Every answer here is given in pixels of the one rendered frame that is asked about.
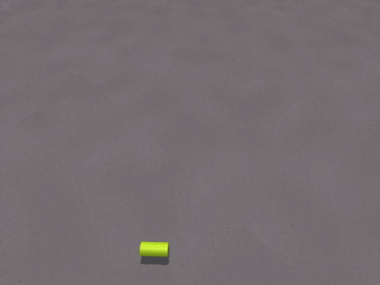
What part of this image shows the can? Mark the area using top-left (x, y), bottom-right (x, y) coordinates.
top-left (140, 242), bottom-right (169, 257)

